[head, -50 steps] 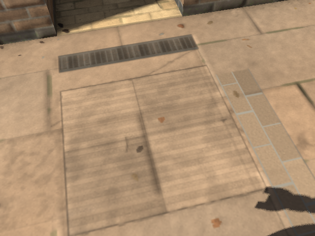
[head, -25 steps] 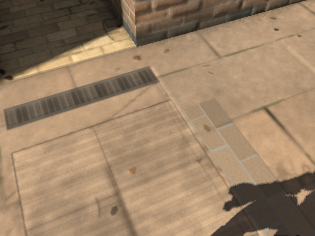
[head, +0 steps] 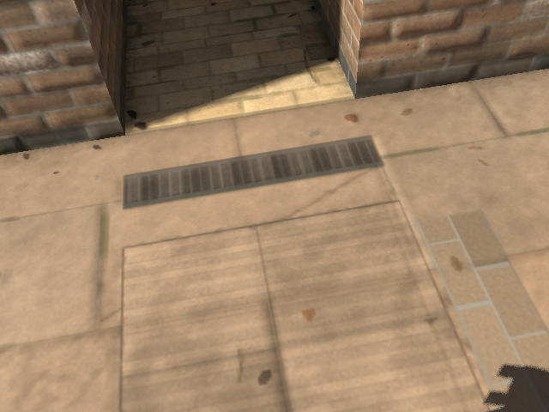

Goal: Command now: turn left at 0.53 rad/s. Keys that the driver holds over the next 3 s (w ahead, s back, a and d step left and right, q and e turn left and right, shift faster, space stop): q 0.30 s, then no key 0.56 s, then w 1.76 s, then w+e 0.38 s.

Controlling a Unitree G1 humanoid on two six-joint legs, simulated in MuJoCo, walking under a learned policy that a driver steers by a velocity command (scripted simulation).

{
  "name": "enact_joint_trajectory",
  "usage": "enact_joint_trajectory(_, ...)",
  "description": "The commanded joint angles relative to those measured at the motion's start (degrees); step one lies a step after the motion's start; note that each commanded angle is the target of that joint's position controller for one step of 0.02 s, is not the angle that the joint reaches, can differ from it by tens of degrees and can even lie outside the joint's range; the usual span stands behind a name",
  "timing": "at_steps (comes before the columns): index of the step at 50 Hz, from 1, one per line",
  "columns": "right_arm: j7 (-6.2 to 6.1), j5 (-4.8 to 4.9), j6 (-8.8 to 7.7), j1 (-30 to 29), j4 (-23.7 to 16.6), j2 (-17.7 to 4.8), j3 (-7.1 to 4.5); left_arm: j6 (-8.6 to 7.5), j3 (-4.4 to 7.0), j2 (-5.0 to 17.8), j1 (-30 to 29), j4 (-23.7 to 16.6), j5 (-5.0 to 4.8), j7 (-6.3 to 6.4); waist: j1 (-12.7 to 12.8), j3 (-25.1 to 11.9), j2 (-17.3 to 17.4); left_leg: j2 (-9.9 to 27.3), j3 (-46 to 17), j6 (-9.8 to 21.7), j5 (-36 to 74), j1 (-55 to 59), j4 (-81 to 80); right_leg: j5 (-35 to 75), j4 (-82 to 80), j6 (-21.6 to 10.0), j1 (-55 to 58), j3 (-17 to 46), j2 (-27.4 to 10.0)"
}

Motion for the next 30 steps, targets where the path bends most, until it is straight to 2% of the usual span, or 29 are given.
enact_joint_trajectory(1, 0.69, 0.16, -0.47, -4.3, -6.6, -1.2, 0.5, 0.15, 2.74, 10.0, 0.3, -3.4, -0.1, 0.6, 2.1, -4.3, -11.2, 2.9, 2.2, -1.7, 0.6, -5.6, -5.5, 24.7, -5.6, -11.6, 11.8, 8.6, -13.8)
enact_joint_trajectory(4, 1.66, -0.08, -0.43, -5.0, -8.3, -0.9, 1.01, 0.59, 3.7, 12.5, -0.5, -3.5, -0.47, 0.11, 2.5, -5.4, -12.4, 3.9, 5.4, -0.6, -0.8, 1.9, -13.9, 25.8, -5.2, -11.9, 9.5, 6.1, -15.3)
enact_joint_trajectory(7, 2.21, -0.01, 0.02, -4.1, -9.0, -2.2, 0.45, 0.44, 4.15, 13.3, -0.7, -3.1, -1.44, -0.68, 2.1, -5.6, -13.3, 3.1, 7.8, 1.4, 0.1, 6.6, -21.4, 26.3, -3.5, -11.3, 8.9, 5.1, -16.5)
enact_joint_trajectory(9, 2.57, -0.03, 0.27, -1.5, -8.6, -2.1, 0.07, 0.19, 4.27, 13.3, -2.0, -2.8, -2.65, -0.92, -0.1, -5.8, -12.8, 2.1, 9.3, 4.1, 6.6, 12.3, -31.7, 25.1, 0.4, -8.9, 7.5, 3.2, -16.2)
enact_joint_trajectory(10, 2.34, -0.19, 0.24, 1.0, -7.8, -2.7, -0.42, -0.06, 4.02, 12.1, -0.8, -2.0, -3.02, -1.01, -1.2, -6.4, -11.2, 0.8, 9.0, 6.1, 13.0, 18.3, -38.4, 21.3, 4.4, -6.0, 4.6, 0.8, -14.6)
enact_joint_trajectory(11, 1.66, -0.17, 0.09, 3.6, -7.5, -6.4, -1.66, -0.38, 3.48, 9.9, 2.2, -1.1, -1.91, -1.23, -1.3, -8.5, -3.1, 5.0, 1.3, 8.8, 27.4, 28.9, -41.3, 11.3, 14.1, -1.1, -3.7, -4.0, -11.1)
enact_joint_trajectory(12, 0.64, -0.89, -0.24, 4.4, -9.1, -13.8, -3.0, -0.59, 1.66, 5.3, 1.0, -4.3, 1.79, -1.55, 0.3, -8.9, 16.4, 21.6, -21.2, 18.2, 53.7, 38.3, -39.0, -24.2, 32.5, 5.2, -23.0, -7.0, -2.7)
enact_joint_trajectory(13, 1.45, -2.88, -1.68, 6.2, -9.4, -11.4, -2.18, -0.78, 2.44, 8.4, -4.8, -5.6, 0.73, -1.04, -5.2, -13.1, 10.9, 25.8, -25.7, 27.2, 51.2, 34.0, -41.0, -28.1, 42.2, 5.8, -26.1, 3.2, 0.3)
enact_joint_trajectory(14, 1.73, -2.98, -2.77, 4.0, -9.0, -9.8, -1.54, -0.43, 3.04, 10.2, -6.1, -5.5, -0.9, -0.77, -4.1, -10.0, 6.4, 22.5, -20.3, 25.4, 45.4, 31.5, -41.9, -23.8, 45.3, 5.2, -26.9, 5.2, -0.8)
enact_joint_trajectory(15, 1.39, -1.9, -3.2, 0.7, -8.8, -8.3, -1.24, -0.12, 3.28, 10.4, -5.5, -4.9, -1.09, -0.38, -2.3, -7.5, 4.5, 18.7, -16.4, 21.9, 39.4, 29.3, -42.1, -18.5, 44.0, 4.8, -27.3, 5.7, -1.5)
enact_joint_trajectory(16, 0.95, -0.91, -3.04, -1.9, -9.1, -6.3, -0.51, 0.23, 3.47, 10.6, -4.5, -3.7, -0.66, 0.11, -1.2, -6.9, 3.1, 16.8, -14.1, 19.5, 36.5, 28.1, -42.2, -14.8, 42.2, 4.9, -27.0, 6.0, -2.1)
enact_joint_trajectory(17, 0.57, -0.62, -2.77, -3.7, -9.3, -5.5, 0.01, 0.47, 3.6, 10.7, -3.0, -3.2, -0.36, 0.25, -0.1, -6.9, 3.7, 15.4, -12.2, 18.9, 37.3, 25.3, -42.4, -11.6, 41.8, 5.4, -24.2, 5.5, -1.7)
enact_joint_trajectory(18, 0.29, -0.98, -2.57, -4.1, -9.3, -5.0, 0.4, 0.52, 3.51, 10.2, -1.7, -2.6, -0.43, 0.07, 0.6, -7.7, 4.2, 14.4, -10.9, 18.8, 37.7, 23.8, -42.7, -9.3, 41.9, 5.8, -21.6, 4.9, -0.9)
enact_joint_trajectory(20, -0.1, -1.56, -2.56, -3.8, -8.9, -4.2, 0.81, 0.56, 3.01, 8.8, -0.6, -2.0, -0.92, -0.2, 0.5, -8.6, 4.5, 13.5, -9.5, 18.8, 35.8, 23.8, -43.0, -6.9, 37.4, 6.2, -19.4, 4.4, -0.7)
enact_joint_trajectory(23, -0.43, -1.67, -2.46, -3.2, -7.9, -4.4, 0.96, 0.58, 2.0, 7.1, -2.4, -2.4, -0.87, -0.47, -0.8, -7.7, 5.1, 13.1, -9.9, 18.5, 28.6, 23.2, -43.3, -5.6, 27.0, 6.2, -16.1, 4.5, -1.2)
enact_joint_trajectory(27, 0.21, -2.02, -2.3, -3.0, -6.8, -4.8, 1.22, 0.34, 1.84, 7.8, -3.1, -2.7, -1.2, -1.04, -2.2, -5.3, 6.3, 13.4, -12.6, 19.2, 19.7, 19.1, -43.7, -7.5, 17.4, 5.2, -9.4, 3.8, -0.8)
enact_joint_trajectory(29, 0.56, -1.78, -2.32, -3.5, -6.2, -3.9, 1.77, -0.02, 1.78, 7.6, -2.5, -2.6, -1.34, -1.28, -1.7, -4.5, 5.9, 13.2, -14.0, 18.7, 18.3, 18.2, -42.8, -6.6, 11.4, 4.5, -6.2, 3.5, -0.4)
enact_joint_trajectory(30, 0.63, -1.46, -2.34, -4.4, -5.9, -3.1, 2.21, -0.31, 1.62, 6.9, -1.2, -2.1, -1.24, -1.49, -0.3, -4.3, 5.2, 12.4, -13.7, 17.6, 18.2, 17.3, -41.7, -2.6, 5.3, 3.8, -2.7, 2.9, -0.1)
